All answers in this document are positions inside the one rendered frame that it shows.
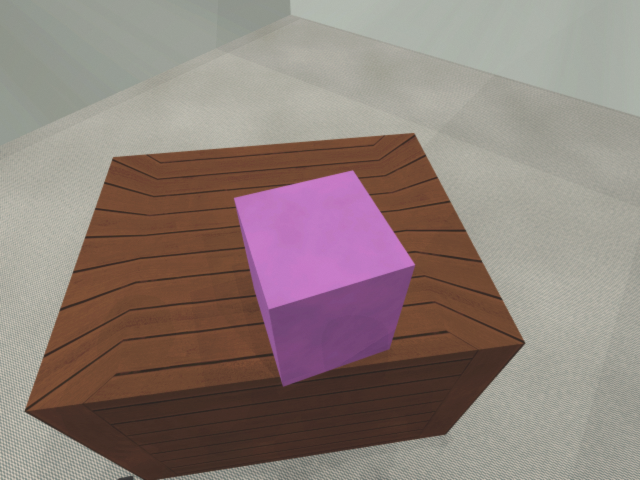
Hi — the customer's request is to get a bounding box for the pedestal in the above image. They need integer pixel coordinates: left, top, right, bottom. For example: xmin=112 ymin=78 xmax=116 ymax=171
xmin=24 ymin=133 xmax=525 ymax=480

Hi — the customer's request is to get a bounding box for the carton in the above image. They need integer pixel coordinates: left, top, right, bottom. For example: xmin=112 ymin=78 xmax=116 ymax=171
xmin=234 ymin=170 xmax=415 ymax=387

